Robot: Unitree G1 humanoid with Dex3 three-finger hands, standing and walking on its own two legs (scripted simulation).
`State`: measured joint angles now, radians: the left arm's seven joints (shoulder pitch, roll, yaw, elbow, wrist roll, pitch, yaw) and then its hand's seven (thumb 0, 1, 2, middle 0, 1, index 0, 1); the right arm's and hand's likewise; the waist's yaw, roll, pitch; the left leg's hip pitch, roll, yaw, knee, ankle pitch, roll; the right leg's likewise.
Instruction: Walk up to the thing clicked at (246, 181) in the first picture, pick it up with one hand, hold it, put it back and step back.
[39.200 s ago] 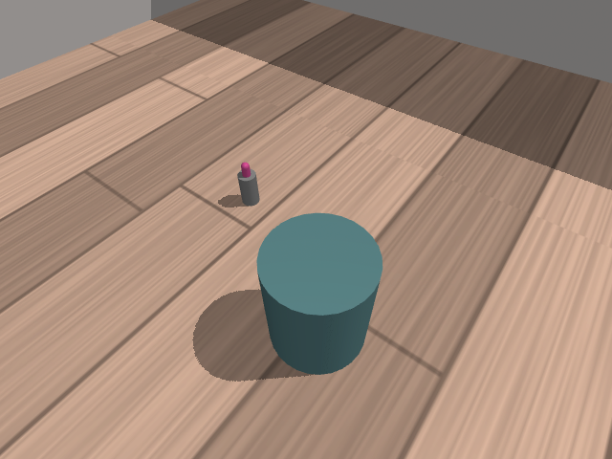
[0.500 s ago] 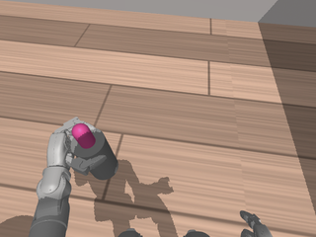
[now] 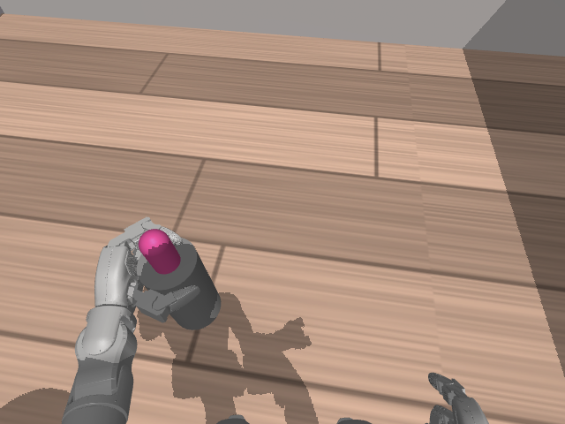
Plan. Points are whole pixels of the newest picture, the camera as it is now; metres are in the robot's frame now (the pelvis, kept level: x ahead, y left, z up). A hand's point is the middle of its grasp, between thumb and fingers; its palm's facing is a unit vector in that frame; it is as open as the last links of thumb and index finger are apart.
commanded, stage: crouch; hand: left
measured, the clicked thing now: (177, 277) +0.33 +0.17 +0.01
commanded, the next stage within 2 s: lower in 1.72 s
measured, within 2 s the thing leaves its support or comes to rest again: neither
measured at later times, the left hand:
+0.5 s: hand (197, 290) +0.38 +0.17 -0.14, palm faces +0.03 -1.00 -0.01, open 9.3 cm
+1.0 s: hand (214, 303) +0.44 +0.18 -0.35, palm faces +0.09 -1.00 -0.03, open 9.3 cm
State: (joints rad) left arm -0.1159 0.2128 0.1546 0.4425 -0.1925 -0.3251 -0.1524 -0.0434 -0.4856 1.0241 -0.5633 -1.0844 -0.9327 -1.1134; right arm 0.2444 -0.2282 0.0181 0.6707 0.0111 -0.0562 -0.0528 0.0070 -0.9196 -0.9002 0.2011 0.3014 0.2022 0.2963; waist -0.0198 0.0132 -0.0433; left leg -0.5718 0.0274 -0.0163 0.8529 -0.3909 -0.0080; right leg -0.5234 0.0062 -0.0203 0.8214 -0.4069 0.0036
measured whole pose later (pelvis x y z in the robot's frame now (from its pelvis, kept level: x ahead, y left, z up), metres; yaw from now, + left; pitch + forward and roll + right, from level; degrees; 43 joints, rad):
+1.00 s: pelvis -0.08 +0.00 -0.32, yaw -5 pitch +34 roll -5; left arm -0.89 0.52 0.46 1.31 -0.01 -0.74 -0.11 -0.04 -0.49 1.03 -0.57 -1.07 -0.94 -1.10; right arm 0.14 -0.25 0.09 0.71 -0.13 -0.01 0.10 0.00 -0.91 -0.90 0.20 0.30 0.20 0.30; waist -0.21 -0.02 -0.12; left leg -2.08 0.03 -0.09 2.13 -0.65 -0.01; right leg -2.01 0.02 -0.07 2.10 -0.68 0.00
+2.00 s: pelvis -0.08 +0.01 -0.42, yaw -13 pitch +26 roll -13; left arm -0.98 0.85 0.55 1.37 0.00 -0.71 -0.10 -0.04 -0.49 1.03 -0.59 -1.04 -0.95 -1.09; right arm 0.06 -0.34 0.33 0.60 -0.23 0.09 0.11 0.00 -0.91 -0.90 0.20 0.30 0.20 0.30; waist -0.33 -0.12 0.14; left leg -2.29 0.03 -0.25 2.49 -0.68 -0.01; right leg -2.16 0.06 -0.19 2.35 -0.67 0.03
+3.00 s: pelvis -0.08 +0.02 -0.42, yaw -17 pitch +20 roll -18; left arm -0.97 1.05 0.48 1.54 -0.05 -0.90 -0.07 -0.04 -0.46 0.97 -0.62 -0.98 -0.97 -1.04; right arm -0.11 -0.36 0.56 0.53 -0.33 0.11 0.08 -0.01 -0.90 -0.89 0.20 0.30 0.20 0.30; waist -0.36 -0.25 0.28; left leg -2.24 0.03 -0.37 2.57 -0.72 -0.01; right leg -2.08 0.10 -0.28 2.33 -0.67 0.06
